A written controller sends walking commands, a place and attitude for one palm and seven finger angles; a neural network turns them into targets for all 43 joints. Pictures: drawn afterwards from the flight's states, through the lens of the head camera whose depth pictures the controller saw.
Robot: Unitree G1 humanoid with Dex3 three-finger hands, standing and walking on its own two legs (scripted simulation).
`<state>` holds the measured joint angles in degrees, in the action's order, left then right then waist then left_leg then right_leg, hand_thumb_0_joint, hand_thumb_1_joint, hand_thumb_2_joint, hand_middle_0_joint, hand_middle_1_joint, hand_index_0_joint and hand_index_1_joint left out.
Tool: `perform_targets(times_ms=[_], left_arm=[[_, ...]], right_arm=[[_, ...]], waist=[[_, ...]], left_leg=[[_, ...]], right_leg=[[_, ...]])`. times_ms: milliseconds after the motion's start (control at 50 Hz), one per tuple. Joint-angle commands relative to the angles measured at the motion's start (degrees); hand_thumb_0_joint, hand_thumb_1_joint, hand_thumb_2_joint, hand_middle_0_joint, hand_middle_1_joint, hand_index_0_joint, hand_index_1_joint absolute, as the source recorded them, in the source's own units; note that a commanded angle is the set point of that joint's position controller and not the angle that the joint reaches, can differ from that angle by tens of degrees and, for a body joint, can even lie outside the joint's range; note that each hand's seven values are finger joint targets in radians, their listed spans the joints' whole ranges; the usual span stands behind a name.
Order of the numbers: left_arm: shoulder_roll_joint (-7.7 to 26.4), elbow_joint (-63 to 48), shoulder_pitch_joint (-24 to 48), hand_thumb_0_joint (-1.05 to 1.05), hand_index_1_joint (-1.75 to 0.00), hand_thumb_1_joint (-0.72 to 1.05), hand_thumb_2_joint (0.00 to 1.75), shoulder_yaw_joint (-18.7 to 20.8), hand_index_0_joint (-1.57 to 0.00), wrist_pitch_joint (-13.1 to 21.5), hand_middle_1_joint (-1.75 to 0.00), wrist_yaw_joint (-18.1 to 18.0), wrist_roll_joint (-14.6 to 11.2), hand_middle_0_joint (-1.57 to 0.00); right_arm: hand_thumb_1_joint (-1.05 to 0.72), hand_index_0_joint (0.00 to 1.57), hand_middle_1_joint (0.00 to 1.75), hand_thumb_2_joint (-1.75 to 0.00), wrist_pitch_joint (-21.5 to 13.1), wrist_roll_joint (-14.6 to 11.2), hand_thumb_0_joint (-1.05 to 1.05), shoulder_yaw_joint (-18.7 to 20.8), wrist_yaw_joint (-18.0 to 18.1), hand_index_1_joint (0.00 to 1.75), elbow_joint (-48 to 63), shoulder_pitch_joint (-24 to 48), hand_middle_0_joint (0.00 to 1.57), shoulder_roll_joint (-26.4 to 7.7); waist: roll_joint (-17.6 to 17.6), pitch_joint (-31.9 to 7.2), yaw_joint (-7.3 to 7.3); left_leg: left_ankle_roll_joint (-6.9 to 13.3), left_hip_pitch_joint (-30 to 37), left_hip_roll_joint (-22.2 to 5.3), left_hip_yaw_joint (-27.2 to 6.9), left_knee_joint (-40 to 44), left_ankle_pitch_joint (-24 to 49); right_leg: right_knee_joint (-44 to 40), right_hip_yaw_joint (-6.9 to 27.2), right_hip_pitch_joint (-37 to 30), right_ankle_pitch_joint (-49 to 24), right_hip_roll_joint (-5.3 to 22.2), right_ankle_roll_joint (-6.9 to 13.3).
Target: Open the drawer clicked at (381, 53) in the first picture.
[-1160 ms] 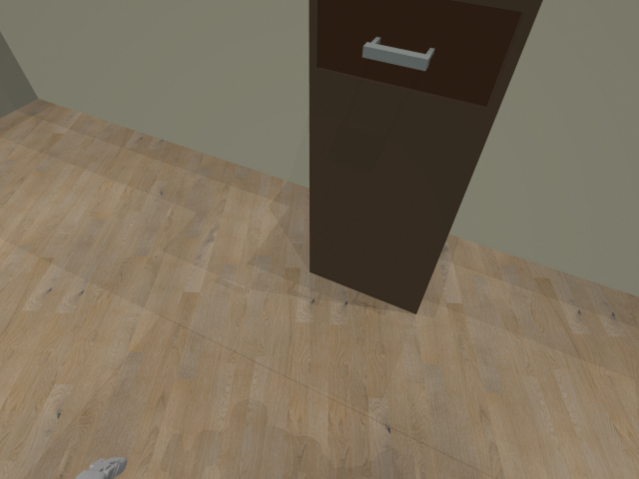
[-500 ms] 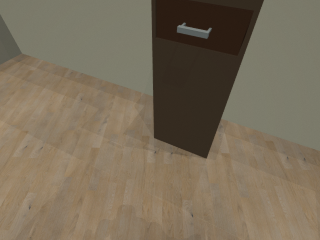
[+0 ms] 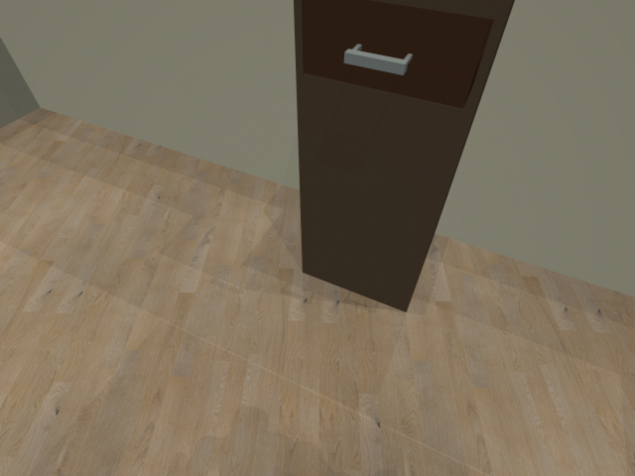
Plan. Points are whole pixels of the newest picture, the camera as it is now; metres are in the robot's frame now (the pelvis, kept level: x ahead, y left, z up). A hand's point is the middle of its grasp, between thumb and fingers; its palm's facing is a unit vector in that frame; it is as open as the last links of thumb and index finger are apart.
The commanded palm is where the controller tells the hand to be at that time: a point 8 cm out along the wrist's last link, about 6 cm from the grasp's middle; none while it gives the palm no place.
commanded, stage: look at it before walking up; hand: left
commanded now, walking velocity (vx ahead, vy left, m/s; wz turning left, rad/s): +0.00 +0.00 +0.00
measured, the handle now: (378, 57) +0.88 -0.08 +0.14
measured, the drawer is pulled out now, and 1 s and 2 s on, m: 0.00 0.00 0.00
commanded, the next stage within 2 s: turn to face it in 0.48 s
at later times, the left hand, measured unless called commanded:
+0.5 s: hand out of the picture +0.08 +0.25 -0.16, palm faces -0.02 -0.94 -0.34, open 7.4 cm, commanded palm none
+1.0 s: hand out of the picture +0.06 +0.18 -0.18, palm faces -0.10 -0.96 -0.28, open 7.4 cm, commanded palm none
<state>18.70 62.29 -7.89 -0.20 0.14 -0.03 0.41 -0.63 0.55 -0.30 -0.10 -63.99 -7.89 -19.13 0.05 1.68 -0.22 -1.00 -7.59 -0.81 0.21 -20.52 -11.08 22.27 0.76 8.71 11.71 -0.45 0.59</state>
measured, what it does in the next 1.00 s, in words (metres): stands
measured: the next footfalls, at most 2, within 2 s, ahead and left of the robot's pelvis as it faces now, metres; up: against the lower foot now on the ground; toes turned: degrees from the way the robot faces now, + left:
left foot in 1.40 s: +0.02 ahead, +0.12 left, +0.00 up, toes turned -16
right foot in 1.74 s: -0.06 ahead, -0.11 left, +0.00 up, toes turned -25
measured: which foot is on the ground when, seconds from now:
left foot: down 0.00-0.94, up 0.96-1.00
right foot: down 0.00-1.00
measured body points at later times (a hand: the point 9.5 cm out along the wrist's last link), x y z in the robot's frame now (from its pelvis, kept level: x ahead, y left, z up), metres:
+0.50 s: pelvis +0.01 +0.00 +0.00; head +0.02 +0.00 +0.45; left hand +0.08 +0.30 -0.13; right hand +0.09 -0.29 -0.13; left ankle +0.00 +0.13 -0.75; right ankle +0.00 -0.11 -0.75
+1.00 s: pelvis -0.01 -0.02 -0.02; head +0.01 -0.05 +0.43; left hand +0.07 +0.23 -0.16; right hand +0.02 -0.28 -0.18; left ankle -0.01 +0.13 -0.72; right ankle +0.00 -0.10 -0.75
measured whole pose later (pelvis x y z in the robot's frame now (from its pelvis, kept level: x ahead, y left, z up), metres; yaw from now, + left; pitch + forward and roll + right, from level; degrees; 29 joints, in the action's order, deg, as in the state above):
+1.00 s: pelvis -0.01 -0.02 -0.02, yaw -8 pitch -2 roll +2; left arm 11.8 54.8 -13.4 2.0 -2.0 0.0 1.2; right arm 3.0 0.6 2.4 1.0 -57.1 -9.4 -13.4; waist 1.6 5.1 1.1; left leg -2.2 -18.9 -3.2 3.3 -49.2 -26.8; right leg 38.6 0.5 18.6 18.3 -2.7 4.0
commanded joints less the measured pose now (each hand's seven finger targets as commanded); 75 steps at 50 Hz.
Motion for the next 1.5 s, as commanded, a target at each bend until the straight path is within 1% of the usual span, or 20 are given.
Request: perform_targets(times_ms=[0, 600, 660, 700, 760, 860, 880, 900, 920, 940, 980, 1020, 1220, 1320, 1340, 1360, 1380, 1400, 1440, 1480], left_arm=[[12.4, -3.8, 2.2, 0.00, -0.30, 0.90, 0.90, 2.3, -0.20, 1.6, -0.30, -0.6, 0.2, -0.20], [12.6, -4.0, 2.4, 0.00, -0.30, 0.90, 0.90, 2.5, -0.20, 1.5, -0.30, -0.6, 0.3, -0.20], [6.5, -4.3, -1.1, 0.00, -0.30, 0.90, 0.90, 1.9, -0.20, -0.4, -0.30, -0.9, 0.2, -0.20], [6.4, -5.7, -1.9, 0.00, -0.30, 0.90, 0.90, 2.3, -0.20, -1.1, -0.30, -0.9, 0.4, -0.20], [5.6, -8.0, -2.7, 0.00, -0.30, 0.90, 0.90, 3.0, -0.20, -1.8, -0.30, -0.5, 0.6, -0.20], [2.3, -10.3, -6.5, 0.00, -0.30, 0.90, 0.90, 3.9, -0.20, -2.5, -0.30, 0.3, 0.8, -0.20], [2.1, -9.9, -9.5, 0.00, -0.30, 0.90, 0.90, 4.3, -0.20, -2.3, -0.30, 0.4, 0.9, -0.20], [4.4, -9.5, -12.2, 0.00, -0.30, 0.90, 0.90, 4.9, -0.20, -1.5, -0.30, 0.3, 1.4, -0.20], [9.6, -9.8, -13.2, 0.00, -0.30, 0.90, 0.90, 6.0, -0.20, -0.7, -0.30, -0.5, 1.8, -0.20], [8.9, -9.8, -14.6, 0.00, -0.30, 0.90, 0.90, 5.8, -0.20, -0.6, -0.30, -1.1, 0.8, -0.20], [5.9, -11.2, -8.3, 0.00, -0.30, 0.90, 0.90, 5.4, -0.20, -0.8, -0.30, -1.3, 0.8, -0.20], [4.0, -12.0, -6.8, 0.00, -0.30, 0.90, 0.90, 5.3, -0.20, -0.4, -0.30, -1.5, 0.8, -0.20], [2.8, -10.6, -10.8, 0.00, -0.30, 0.90, 0.90, 6.2, -0.20, -0.9, -0.30, -1.2, 1.4, -0.20], [3.0, -10.7, -7.5, 0.00, -0.30, 0.90, 0.90, 6.3, -0.20, -1.6, -0.30, -1.2, 1.1, -0.20], [1.8, -11.2, -6.6, 0.00, -0.30, 0.90, 0.90, 6.1, -0.20, -1.7, -0.30, -1.1, 0.9, -0.20], [-0.4, -12.1, -5.9, 0.00, -0.30, 0.90, 0.90, 5.6, -0.20, -2.0, -0.30, -0.9, 0.7, -0.20], [-2.7, -12.8, -6.0, 0.00, -0.30, 0.90, 0.90, 5.3, -0.20, -2.1, -0.30, -0.3, 0.4, -0.20], [-1.2, -13.0, -4.8, 0.00, -0.30, 0.90, 0.90, 5.9, -0.20, -2.3, -0.30, -0.3, 1.0, -0.20], [-0.4, -10.4, -8.0, 0.00, -0.30, 0.90, 0.90, 6.6, -0.20, -2.7, -0.30, 0.1, 1.6, -0.20], [-2.7, -9.2, -10.6, 0.00, -0.30, 0.90, 0.90, 5.7, -0.20, -2.4, -0.30, 0.7, 1.5, -0.20]], right_arm=[[-0.90, 0.20, 0.30, -0.90, -1.4, 0.0, 0.00, 2.2, 0.9, 0.30, 3.5, 3.1, 0.20, -11.7], [-0.90, 0.20, 0.30, -0.90, -1.6, -0.1, 0.00, 2.3, 1.3, 0.30, 3.8, 3.3, 0.20, -12.0], [-0.90, 0.20, 0.30, -0.90, -0.5, 0.1, 0.00, 1.7, 1.6, 0.30, 4.1, -0.6, 0.20, -5.5], [-0.90, 0.20, 0.30, -0.90, 0.3, 0.1, 0.00, 2.4, 2.0, 0.30, 5.4, -1.5, 0.20, -5.9], [-0.90, 0.20, 0.30, -0.90, 0.8, 0.2, 0.00, 3.7, 2.2, 0.30, 8.0, -1.7, 0.20, -6.8], [-0.90, 0.20, 0.30, -0.90, 0.8, 0.5, 0.00, 5.0, 2.0, 0.30, 11.3, 1.1, 0.20, -6.8], [-0.90, 0.20, 0.30, -0.90, 0.9, 0.5, 0.00, 5.1, 2.0, 0.30, 11.9, 2.4, 0.20, -6.3], [-0.90, 0.20, 0.30, -0.90, 1.3, 0.4, 0.00, 4.9, 1.8, 0.30, 12.4, 2.2, 0.20, -4.6], [-0.90, 0.20, 0.30, -0.90, 1.5, 0.0, 0.00, 4.3, 1.6, 0.30, 14.1, 1.2, 0.20, -0.3], [-0.90, 0.20, 0.30, -0.90, 2.4, -0.1, 0.00, 4.4, 1.9, 0.30, 14.0, 2.9, 0.20, -1.9], [-0.90, 0.20, 0.30, -0.90, 2.1, 0.0, 0.00, 4.8, 1.6, 0.30, 12.1, 0.6, 0.20, -1.0], [-0.90, 0.20, 0.30, -0.90, 1.9, 0.3, 0.00, 4.7, 1.5, 0.30, 10.9, -1.7, 0.20, 0.0], [-0.90, 0.20, 0.30, -0.90, 1.6, 0.1, 0.00, 4.2, 1.9, 0.30, 10.8, -2.1, 0.20, 2.7], [-0.90, 0.20, 0.30, -0.90, 0.6, -0.4, 0.00, 3.8, 2.4, 0.30, 8.8, -9.6, 0.20, 3.5], [-0.90, 0.20, 0.30, -0.90, 0.2, -0.4, 0.00, 3.8, 2.6, 0.30, 8.2, -12.2, 0.20, 2.9], [-0.90, 0.20, 0.30, -0.90, -0.1, 0.1, 0.00, 4.2, 2.7, 0.30, 8.2, -13.2, 0.20, 0.6], [-0.90, 0.20, 0.30, -0.90, 0.1, 0.9, 0.00, 4.8, 2.7, 0.30, 9.7, -11.8, 0.20, -3.8], [-0.90, 0.20, 0.30, -0.90, 0.2, 0.7, 0.00, 4.8, 2.9, 0.30, 11.1, -8.1, 0.20, -4.2], [-0.90, 0.20, 0.30, -0.90, 0.0, 0.9, 0.00, 3.6, 2.9, 0.30, 12.1, -2.0, 0.20, -0.8], [-0.90, 0.20, 0.30, -0.90, -0.5, 1.1, 0.00, 3.5, 2.6, 0.30, 11.7, -2.7, 0.20, -0.9]], waist=[[-0.2, -2.5, 0.21], [-0.1, -4.1, 0.21], [0.5, -4.2, -0.04], [1.2, -3.5, -0.15], [3.8, -3.4, -0.21], [9.5, -1.5, 2.03], [8.2, -1.2, 3.74], [-1.8, -1.7, 4.68], [-20.0, -2.5, 3.95], [-16.8, -2.8, 5.56], [-6.4, -1.1, 1.76], [-5.0, -3.9, 0.80], [-7.3, -3.9, 2.58], [-7.7, -4.4, -0.45], [-5.6, -4.1, -1.63], [2.4, -1.2, -2.13], [14.9, 1.5, -1.83], [15.2, 3.0, -1.06], [8.2, 3.4, 2.62], [8.5, 1.4, 2.85]], left_leg=[[2.1, 0.3, -5.9, -4.8, 3.3, 4.2], [2.0, 3.3, -6.7, -3.8, 2.6, 10.5], [1.0, 3.5, -7.3, -0.6, -0.9, 12.6], [1.2, 3.4, -8.2, 0.1, -2.3, 12.4], [3.0, 3.0, -11.1, -0.9, -2.7, 11.2], [8.6, -5.0, -18.7, -2.4, -3.3, 14.7], [6.8, -9.0, -16.9, 0.0, -8.1, 12.5], [2.4, -13.0, -10.4, 5.0, -19.8, 4.3], [-1.7, -22.9, -0.7, 8.2, -33.2, -18.4], [-1.1, -20.4, -1.0, -1.3, -39.3, -22.3], [-1.2, -22.8, -2.2, -3.0, -44.9, -14.6], [-1.8, -20.6, -2.7, -2.0, -43.2, -11.4], [-1.1, -16.4, -0.9, -0.5, -26.3, -13.1], [0.6, -2.5, 0.5, 0.7, -7.2, -6.5], [1.3, 2.9, -0.7, -0.4, -2.4, -5.6], [3.9, 5.0, -7.3, -8.4, 3.9, -12.2], [8.1, 1.8, -18.3, -21.2, 10.9, -19.3], [10.8, -8.1, -23.0, -23.7, 13.1, -17.7], [10.4, -14.4, -17.2, -14.6, 10.4, -10.4], [9.0, -10.1, -13.0, -8.0, 8.8, -9.4]], right_leg=[[-4.8, 6.5, 0.8, -4.9, 7.0, 1.4], [-3.3, 6.3, -0.7, -13.4, 6.8, 1.5], [1.0, 6.7, 2.0, -17.9, 6.2, 0.8], [4.2, 6.9, 4.8, -17.9, 5.2, 0.8], [10.5, 5.9, 9.2, -13.9, 2.7, 0.4], [20.6, 0.2, 8.2, 11.4, 1.6, -0.6], [15.4, 0.7, 3.6, 6.5, 2.4, -0.3], [5.7, 7.3, 0.1, -7.1, 5.9, 1.2], [-3.0, 28.2, -1.8, -19.2, 18.4, 6.4], [-7.0, 31.5, 3.2, -17.9, 19.3, 8.4], [-5.0, 25.4, 2.7, -11.9, 15.5, 11.4], [-4.1, 21.0, 2.3, -12.5, 13.2, 10.7], [-7.1, 23.8, 1.8, -2.1, 11.0, 10.5], [-5.7, 23.1, 9.2, 1.3, 8.2, 7.2], [-4.3, 20.9, 14.2, 7.0, 5.8, 5.2], [1.1, 16.6, 22.6, 13.9, 0.9, 2.7], [15.4, 7.2, 27.4, 14.6, -5.6, 0.0], [27.6, 3.9, 24.0, 15.1, -3.9, -1.5], [40.2, 4.3, 19.1, 11.4, -2.2, -1.9], [39.7, 0.9, 19.2, 10.1, -1.3, -2.2]])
